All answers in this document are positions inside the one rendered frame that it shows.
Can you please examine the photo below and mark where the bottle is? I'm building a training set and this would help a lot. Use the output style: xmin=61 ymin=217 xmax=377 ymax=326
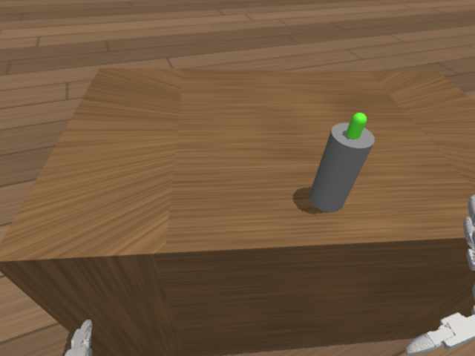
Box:
xmin=309 ymin=113 xmax=375 ymax=212

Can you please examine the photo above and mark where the right robot hand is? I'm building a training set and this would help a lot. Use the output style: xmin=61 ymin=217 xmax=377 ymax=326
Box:
xmin=405 ymin=195 xmax=475 ymax=356

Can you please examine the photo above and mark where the left robot hand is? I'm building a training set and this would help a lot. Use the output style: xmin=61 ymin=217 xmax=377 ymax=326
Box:
xmin=65 ymin=320 xmax=92 ymax=356

